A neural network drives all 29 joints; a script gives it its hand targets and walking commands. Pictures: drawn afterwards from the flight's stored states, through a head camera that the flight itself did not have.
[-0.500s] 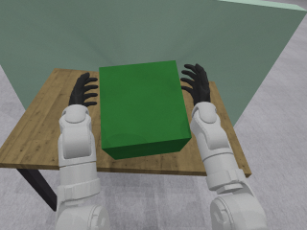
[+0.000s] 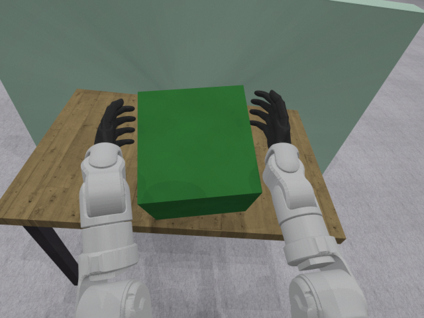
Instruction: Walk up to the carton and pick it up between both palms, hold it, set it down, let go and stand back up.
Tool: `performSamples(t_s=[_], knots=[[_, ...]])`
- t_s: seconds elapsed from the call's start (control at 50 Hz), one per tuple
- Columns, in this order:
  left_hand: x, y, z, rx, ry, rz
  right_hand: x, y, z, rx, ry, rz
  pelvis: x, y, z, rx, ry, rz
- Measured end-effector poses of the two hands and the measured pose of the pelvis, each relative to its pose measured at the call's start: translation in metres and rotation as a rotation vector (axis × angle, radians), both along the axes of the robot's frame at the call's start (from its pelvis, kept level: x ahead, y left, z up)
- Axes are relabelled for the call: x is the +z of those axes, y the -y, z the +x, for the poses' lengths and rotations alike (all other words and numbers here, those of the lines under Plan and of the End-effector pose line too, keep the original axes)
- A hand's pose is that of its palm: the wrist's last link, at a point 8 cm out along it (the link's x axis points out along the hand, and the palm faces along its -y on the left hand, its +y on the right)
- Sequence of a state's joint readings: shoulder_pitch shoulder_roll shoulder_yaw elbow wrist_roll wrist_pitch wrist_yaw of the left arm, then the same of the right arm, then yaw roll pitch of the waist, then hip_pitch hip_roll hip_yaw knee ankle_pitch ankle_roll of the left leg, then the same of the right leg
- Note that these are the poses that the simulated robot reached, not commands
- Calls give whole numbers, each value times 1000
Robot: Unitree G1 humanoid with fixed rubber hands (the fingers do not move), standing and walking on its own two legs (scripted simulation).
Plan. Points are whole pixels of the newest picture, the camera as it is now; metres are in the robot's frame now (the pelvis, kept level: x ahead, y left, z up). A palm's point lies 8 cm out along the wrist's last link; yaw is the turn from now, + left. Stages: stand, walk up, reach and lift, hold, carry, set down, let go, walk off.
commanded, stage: hold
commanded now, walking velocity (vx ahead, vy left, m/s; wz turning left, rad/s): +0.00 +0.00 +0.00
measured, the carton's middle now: (196, 157) +0.40 +0.00 +0.08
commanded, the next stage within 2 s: none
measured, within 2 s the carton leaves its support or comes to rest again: neither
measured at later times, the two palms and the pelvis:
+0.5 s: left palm (109, 142) +0.36 +0.16 +0.16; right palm (277, 135) +0.36 -0.14 +0.18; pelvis +0.01 +0.00 +0.00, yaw +0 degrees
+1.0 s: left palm (106, 145) +0.35 +0.16 +0.17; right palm (277, 137) +0.35 -0.13 +0.18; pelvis +0.00 +0.00 +0.00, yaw +0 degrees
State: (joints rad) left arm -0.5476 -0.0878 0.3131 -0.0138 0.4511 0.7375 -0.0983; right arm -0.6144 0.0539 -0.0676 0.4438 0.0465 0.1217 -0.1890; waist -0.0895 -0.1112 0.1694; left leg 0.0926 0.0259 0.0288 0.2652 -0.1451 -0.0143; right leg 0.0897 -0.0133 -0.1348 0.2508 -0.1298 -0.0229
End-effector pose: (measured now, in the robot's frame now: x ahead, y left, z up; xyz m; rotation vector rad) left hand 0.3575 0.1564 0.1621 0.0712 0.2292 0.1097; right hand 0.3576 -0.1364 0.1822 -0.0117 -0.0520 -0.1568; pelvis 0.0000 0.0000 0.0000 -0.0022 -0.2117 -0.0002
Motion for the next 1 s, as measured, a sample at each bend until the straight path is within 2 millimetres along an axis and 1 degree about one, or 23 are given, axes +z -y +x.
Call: performSamples(t_s=[0.12, 0.32, 0.5, 0.58, 0.66, 0.74, 1.0], knots=[[5, 3, 3, -7, 12, 18, 3, 3, 4, -11, 14, 10, 0, -2, 0, -5, -5, -1], [7, 5, 3, -13, 22, 19, 3, 5, 3, -14, 24, 17, 0, -5, 6, -4, 8, -2], [1, 1, 4, -8, 8, 13, 1, 1, 4, -8, 10, 2, -1, -5, 5, -5, 12, -3], [1, -1, 1, 1, 13, 12, 0, -1, 3, -2, 14, 5, 0, -5, 6, -6, 8, -4], [3, 1, 0, -6, 13, 14, 0, 1, 2, -7, 14, 7, 0, -5, 7, -2, 8, -4], [6, 2, 0, -7, 17, 16, 3, 2, 2, -8, 17, 12, -1, -6, 6, -3, 17, -3], [3, -2, -5, 1, 16, 7, 2, -1, -4, -1, 16, 5, 0, -4, -2, 3, 13, -1]])
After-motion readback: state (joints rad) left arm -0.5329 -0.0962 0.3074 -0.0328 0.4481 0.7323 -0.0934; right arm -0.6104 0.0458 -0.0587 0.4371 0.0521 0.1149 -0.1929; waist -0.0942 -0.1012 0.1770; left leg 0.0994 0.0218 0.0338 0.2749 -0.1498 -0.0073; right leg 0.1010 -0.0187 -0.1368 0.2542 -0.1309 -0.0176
